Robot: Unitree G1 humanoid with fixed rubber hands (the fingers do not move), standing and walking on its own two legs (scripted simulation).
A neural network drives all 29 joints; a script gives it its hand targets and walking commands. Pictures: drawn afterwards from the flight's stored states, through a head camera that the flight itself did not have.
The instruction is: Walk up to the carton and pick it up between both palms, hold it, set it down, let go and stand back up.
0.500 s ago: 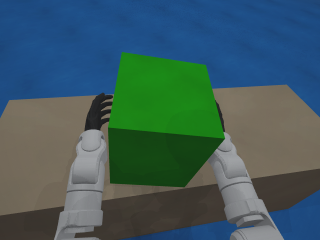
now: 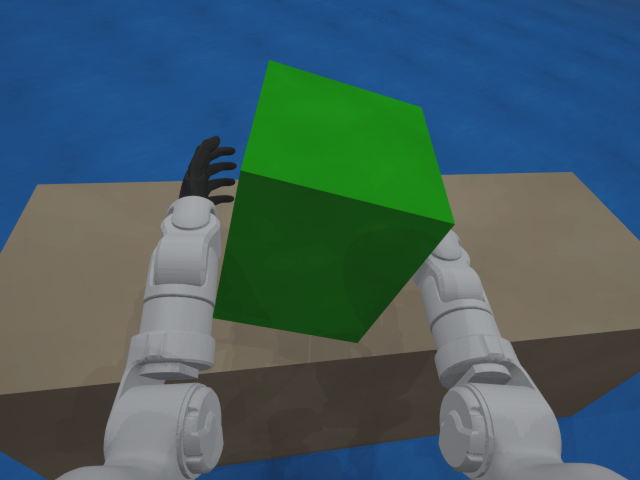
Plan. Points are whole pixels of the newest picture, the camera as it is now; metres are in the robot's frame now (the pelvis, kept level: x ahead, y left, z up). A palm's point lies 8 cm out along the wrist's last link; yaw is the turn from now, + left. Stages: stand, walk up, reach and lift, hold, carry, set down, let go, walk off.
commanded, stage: reach and lift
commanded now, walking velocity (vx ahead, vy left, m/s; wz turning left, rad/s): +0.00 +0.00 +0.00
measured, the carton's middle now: (316, 212) +0.40 -0.01 +0.14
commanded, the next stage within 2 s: hold in 0.60 s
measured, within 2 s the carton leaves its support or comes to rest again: neither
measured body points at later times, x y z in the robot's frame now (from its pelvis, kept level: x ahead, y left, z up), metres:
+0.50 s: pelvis +0.04 -0.01 +0.00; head +0.02 +0.02 +0.45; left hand +0.40 +0.14 +0.15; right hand +0.40 -0.15 +0.14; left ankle +0.07 +0.10 -0.74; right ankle +0.04 -0.09 -0.74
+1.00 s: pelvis +0.02 +0.00 +0.00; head -0.02 +0.03 +0.45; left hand +0.39 +0.15 +0.18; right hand +0.39 -0.14 +0.16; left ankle +0.07 +0.10 -0.74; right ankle +0.04 -0.09 -0.74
